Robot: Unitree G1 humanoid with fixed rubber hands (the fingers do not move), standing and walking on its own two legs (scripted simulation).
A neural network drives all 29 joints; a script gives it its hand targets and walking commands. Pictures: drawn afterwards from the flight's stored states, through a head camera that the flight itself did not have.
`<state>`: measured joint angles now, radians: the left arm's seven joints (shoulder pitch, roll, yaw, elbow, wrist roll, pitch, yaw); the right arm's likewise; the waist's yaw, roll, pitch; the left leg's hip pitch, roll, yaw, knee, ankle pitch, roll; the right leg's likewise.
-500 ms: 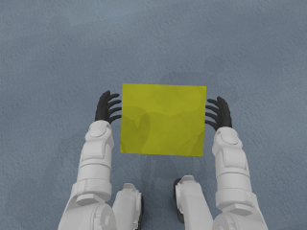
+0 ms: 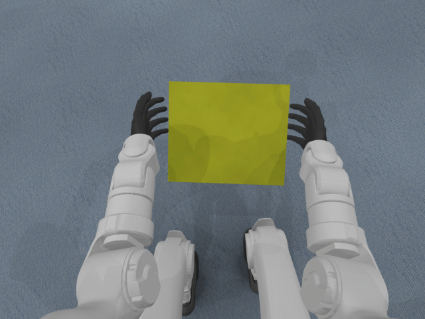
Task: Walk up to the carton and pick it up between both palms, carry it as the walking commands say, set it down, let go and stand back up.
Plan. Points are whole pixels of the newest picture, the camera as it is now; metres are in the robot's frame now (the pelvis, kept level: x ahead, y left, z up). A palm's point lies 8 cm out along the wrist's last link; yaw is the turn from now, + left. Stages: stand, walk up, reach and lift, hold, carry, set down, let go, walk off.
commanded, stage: set down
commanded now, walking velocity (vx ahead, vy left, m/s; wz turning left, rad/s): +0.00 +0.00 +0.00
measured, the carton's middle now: (226, 134) +0.48 -0.05 -0.18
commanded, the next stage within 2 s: none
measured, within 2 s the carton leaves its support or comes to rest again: neither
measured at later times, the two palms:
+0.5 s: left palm (156, 140) +0.48 +0.10 -0.17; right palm (297, 145) +0.44 -0.21 -0.19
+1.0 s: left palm (166, 144) +0.50 +0.10 -0.27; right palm (287, 147) +0.47 -0.21 -0.28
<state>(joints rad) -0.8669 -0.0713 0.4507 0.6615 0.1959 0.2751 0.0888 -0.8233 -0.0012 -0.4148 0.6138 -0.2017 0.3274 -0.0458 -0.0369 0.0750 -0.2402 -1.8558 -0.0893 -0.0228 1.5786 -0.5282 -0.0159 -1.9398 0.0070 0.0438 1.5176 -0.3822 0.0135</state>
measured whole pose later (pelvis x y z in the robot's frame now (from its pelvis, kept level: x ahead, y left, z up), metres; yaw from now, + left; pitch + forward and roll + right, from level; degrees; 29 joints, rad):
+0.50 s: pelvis -0.02 -0.01 -0.07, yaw +1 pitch +48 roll +3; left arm -1.06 0.01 0.44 0.73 0.15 0.26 0.11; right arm -1.01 -0.06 -0.39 0.68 -0.17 0.32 -0.09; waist -0.04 0.07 -0.12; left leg -2.09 -0.10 -0.02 1.80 -0.55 -0.04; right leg -2.19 0.01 0.04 1.74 -0.39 0.00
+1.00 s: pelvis -0.03 +0.00 -0.12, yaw +1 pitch +44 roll +3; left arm -1.22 0.08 0.38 0.80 0.09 0.22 0.15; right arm -1.19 -0.18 -0.33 0.78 -0.07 0.28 -0.09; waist -0.05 0.07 0.13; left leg -2.18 -0.11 -0.01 2.01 -0.59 -0.04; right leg -2.28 0.02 0.05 1.93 -0.42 0.02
